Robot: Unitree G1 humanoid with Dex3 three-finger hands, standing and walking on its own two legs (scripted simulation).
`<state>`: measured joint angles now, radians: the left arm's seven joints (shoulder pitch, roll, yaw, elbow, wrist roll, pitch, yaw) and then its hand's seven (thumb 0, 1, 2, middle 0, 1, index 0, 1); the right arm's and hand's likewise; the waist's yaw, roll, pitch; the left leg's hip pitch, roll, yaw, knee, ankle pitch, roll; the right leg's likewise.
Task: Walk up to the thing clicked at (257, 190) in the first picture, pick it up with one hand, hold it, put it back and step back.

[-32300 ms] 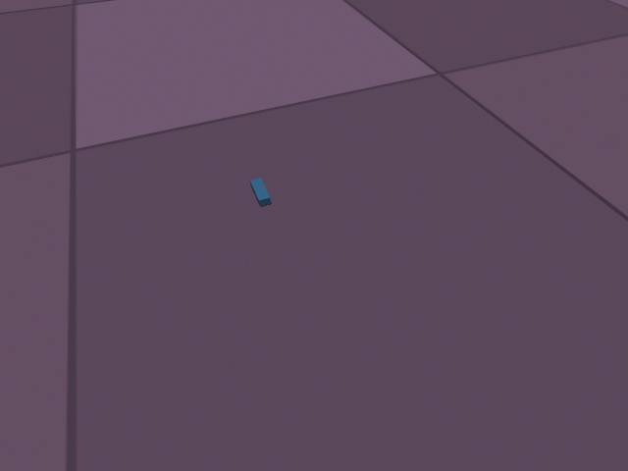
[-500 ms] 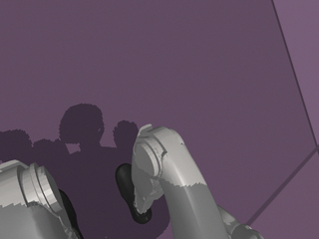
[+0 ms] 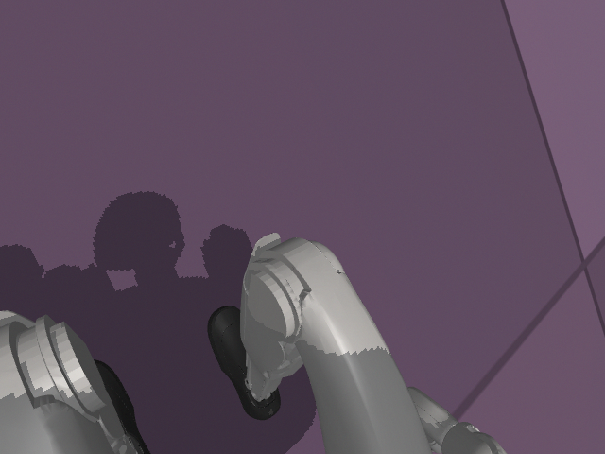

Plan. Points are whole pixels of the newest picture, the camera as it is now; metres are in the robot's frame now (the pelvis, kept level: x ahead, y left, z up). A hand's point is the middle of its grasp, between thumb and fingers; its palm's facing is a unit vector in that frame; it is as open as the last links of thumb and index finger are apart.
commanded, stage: close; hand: left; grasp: from above
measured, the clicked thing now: out of the picture +0.43 +0.37 -0.29
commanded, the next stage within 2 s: settle in 1.54 s
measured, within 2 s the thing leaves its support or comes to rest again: leaves its support in 1.98 s
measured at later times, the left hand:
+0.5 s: hand out of the picture +0.42 +0.37 -0.25, palm faces -0.41 -0.18 -0.90, open 12.3 cm
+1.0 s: hand out of the picture +0.41 +0.37 -0.26, palm faces -0.41 -0.18 -0.89, open 9.9 cm
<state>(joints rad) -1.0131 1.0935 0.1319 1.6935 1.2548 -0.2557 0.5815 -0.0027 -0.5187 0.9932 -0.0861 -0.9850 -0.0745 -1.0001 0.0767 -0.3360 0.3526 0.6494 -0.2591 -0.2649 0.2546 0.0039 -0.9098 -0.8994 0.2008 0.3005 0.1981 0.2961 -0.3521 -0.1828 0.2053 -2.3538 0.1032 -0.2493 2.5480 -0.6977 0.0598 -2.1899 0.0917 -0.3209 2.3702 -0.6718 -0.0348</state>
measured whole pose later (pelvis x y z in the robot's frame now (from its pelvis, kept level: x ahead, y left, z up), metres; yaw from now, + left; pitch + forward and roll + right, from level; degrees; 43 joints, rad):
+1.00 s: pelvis +0.00 +0.00 +0.00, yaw -1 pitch +25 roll -16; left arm -1.00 1.09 0.12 1.68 1.26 -0.26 0.62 0.00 0.08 0.65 -0.48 -0.79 -0.52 -0.76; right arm 0.05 -0.35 0.35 0.65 -0.26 -0.29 0.26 0.00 -0.90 -0.89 0.20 0.30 0.20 0.30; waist -0.34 -0.19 0.21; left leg -2.35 0.10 -0.26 2.55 -0.70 0.06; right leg -2.18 0.10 -0.33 2.36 -0.67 -0.03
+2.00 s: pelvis +0.00 +0.00 +0.00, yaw +0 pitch +26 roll -15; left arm -0.92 1.03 0.17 1.55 1.24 -0.24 0.54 0.00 0.22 0.33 -0.79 -0.45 -0.84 -0.40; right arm 0.09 -0.34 0.30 0.66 -0.24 -0.27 0.27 0.00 -0.92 -0.90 0.20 0.30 0.20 0.30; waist -0.31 -0.16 0.17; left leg -2.35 0.09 -0.25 2.54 -0.70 0.05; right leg -2.19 0.09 -0.32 2.37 -0.68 -0.03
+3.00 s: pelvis +0.00 +0.00 +0.06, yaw +8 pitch +34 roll -9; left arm -0.80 0.75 0.06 1.14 1.13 -0.14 0.19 0.00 0.23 0.23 -0.92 -0.24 -0.96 -0.22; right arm 0.18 -0.28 0.08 0.69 -0.09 -0.05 0.15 0.01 -0.92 -0.90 0.20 0.30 0.20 0.30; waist -0.19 0.00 -0.07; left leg -2.27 0.07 -0.09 2.30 -0.64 0.06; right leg -2.15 0.06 -0.18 2.22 -0.67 -0.03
